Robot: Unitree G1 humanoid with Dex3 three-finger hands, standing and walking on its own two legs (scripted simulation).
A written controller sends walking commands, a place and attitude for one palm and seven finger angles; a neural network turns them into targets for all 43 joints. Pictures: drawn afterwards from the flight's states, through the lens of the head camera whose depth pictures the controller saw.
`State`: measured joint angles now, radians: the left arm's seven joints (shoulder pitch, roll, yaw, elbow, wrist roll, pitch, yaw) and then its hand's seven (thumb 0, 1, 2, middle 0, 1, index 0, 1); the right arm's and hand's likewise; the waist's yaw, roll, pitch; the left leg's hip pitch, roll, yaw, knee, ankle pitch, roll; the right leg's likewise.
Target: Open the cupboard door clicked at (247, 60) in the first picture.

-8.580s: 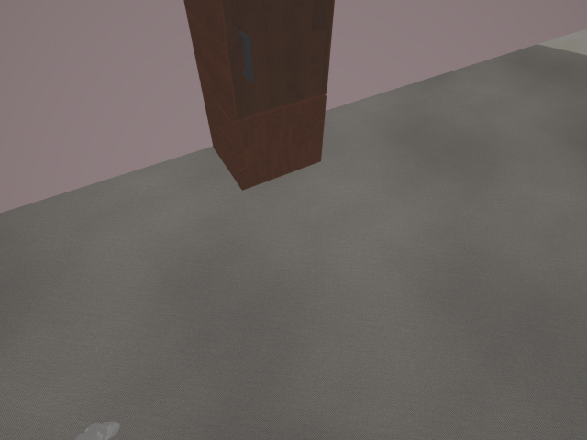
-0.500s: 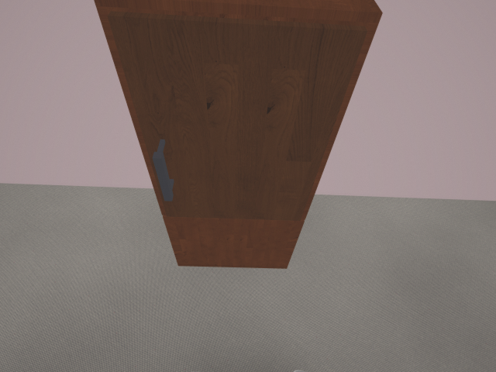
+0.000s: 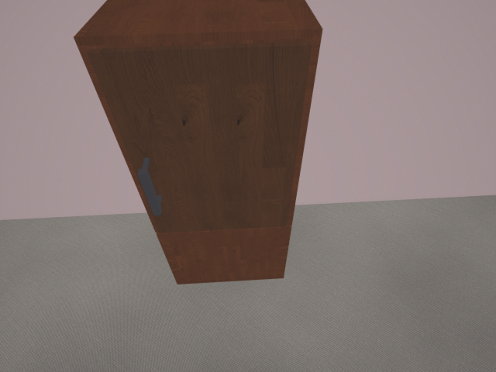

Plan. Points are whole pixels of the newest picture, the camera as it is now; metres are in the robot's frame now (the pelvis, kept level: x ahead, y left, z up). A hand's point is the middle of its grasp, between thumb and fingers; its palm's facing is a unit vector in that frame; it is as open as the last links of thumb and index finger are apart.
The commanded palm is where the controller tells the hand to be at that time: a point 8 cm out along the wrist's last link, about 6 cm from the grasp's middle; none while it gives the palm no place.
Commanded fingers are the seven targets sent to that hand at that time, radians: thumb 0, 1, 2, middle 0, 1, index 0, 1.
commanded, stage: come to a stop and stand still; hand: left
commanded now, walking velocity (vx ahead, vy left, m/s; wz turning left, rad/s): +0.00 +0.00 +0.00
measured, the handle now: (152, 187) +0.57 +0.28 -0.10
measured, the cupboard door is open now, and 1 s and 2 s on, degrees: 0 0 0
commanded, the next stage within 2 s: look again from close up in 1.00 s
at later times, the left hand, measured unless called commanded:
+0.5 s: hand out of the picture -0.01 +0.13 -0.18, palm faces +0.05 -0.99 -0.14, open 7.4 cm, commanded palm none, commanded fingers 0.00 0.90 0.90 -0.20 -0.30 -0.20 -0.30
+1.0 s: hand out of the picture +0.02 +0.16 -0.18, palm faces +0.04 -0.98 -0.18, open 7.4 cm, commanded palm none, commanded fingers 0.00 0.90 0.90 -0.20 -0.30 -0.20 -0.30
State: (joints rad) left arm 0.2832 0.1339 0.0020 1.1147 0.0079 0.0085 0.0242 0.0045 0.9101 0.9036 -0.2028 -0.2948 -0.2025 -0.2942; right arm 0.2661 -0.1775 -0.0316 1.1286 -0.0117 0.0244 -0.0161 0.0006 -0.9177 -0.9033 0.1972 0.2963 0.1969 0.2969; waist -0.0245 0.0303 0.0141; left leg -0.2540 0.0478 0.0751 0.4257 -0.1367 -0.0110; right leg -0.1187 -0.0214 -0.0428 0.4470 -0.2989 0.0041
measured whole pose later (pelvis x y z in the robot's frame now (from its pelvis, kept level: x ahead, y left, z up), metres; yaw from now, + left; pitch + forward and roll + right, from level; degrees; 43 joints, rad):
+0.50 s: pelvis +0.02 -0.01 +0.00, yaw +0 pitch -2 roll +0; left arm 0.32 0.09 0.00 1.14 0.00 0.00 0.04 0.00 0.91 0.90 -0.20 -0.29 -0.20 -0.29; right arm 0.30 -0.09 -0.01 1.17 -0.01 0.00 -0.03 0.00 -0.91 -0.90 0.20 0.30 0.20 0.30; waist -0.01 0.00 0.04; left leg -0.24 0.07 0.07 0.44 -0.17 -0.03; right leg -0.09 0.00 -0.05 0.43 -0.32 -0.01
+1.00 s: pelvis +0.03 +0.00 +0.00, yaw +0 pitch -2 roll +1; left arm 0.31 0.14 0.00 1.13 0.01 -0.01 0.04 0.00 0.91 0.90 -0.20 -0.29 -0.20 -0.29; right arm 0.24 -0.15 -0.01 1.15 -0.01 -0.01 -0.03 0.01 -0.92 -0.90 0.20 0.30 0.20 0.30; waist 0.00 -0.01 0.05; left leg -0.19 0.04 0.08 0.41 -0.18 -0.02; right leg -0.04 -0.02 -0.04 0.39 -0.32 0.00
